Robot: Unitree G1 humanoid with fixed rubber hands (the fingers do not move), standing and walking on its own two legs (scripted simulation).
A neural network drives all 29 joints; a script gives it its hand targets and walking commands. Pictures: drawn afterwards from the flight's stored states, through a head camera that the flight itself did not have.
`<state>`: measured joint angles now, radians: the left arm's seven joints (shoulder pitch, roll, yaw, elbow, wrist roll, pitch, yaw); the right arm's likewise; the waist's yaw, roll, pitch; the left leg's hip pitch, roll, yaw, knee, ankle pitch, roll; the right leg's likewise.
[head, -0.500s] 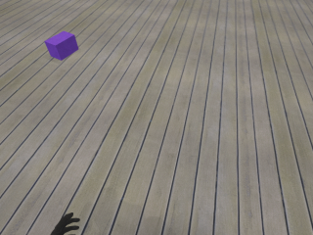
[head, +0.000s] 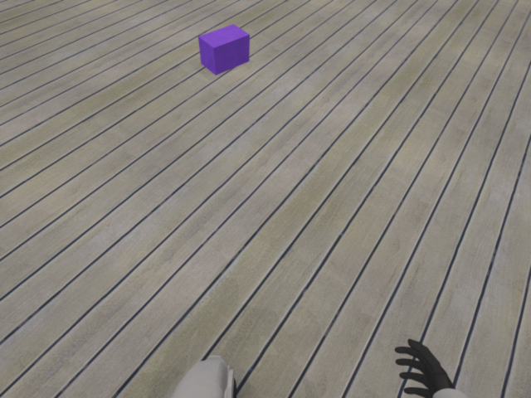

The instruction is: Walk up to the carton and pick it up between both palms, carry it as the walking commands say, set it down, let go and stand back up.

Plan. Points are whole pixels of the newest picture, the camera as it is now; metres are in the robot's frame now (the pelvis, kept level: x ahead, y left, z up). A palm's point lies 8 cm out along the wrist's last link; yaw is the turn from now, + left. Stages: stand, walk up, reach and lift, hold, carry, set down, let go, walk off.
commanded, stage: walk up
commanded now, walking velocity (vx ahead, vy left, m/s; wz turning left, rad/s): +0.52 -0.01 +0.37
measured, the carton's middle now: (224, 49) +2.03 +0.40 -0.65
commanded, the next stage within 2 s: none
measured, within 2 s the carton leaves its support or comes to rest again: neither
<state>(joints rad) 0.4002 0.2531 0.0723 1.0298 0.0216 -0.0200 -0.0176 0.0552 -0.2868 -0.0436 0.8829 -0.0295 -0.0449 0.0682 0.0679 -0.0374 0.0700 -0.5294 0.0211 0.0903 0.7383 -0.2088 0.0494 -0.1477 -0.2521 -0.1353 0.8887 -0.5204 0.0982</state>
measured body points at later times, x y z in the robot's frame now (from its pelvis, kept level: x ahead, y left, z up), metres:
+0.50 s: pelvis +0.25 +0.00 +0.03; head +0.27 -0.02 +0.47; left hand +0.37 +0.25 -0.08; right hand +0.22 -0.24 -0.14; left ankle +0.13 +0.10 -0.65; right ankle +0.31 -0.11 -0.70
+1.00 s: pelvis +0.48 +0.11 +0.03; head +0.50 +0.13 +0.48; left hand +0.49 +0.37 -0.12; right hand +0.56 -0.12 -0.11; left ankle +0.47 +0.21 -0.70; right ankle +0.45 -0.02 -0.63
